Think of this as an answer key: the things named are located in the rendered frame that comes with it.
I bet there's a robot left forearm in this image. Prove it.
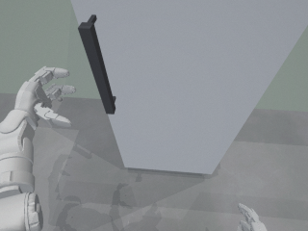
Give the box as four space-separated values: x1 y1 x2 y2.
0 110 39 199

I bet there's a left robot hand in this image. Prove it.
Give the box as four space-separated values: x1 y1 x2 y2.
14 66 76 127

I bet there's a handle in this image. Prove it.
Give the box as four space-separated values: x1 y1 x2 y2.
78 14 116 115

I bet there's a robot left upper arm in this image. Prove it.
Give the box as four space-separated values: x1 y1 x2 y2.
0 192 43 231

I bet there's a right robot hand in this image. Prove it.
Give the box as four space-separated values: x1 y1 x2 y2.
237 203 268 231

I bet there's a fridge door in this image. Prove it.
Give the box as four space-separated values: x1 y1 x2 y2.
70 0 308 174

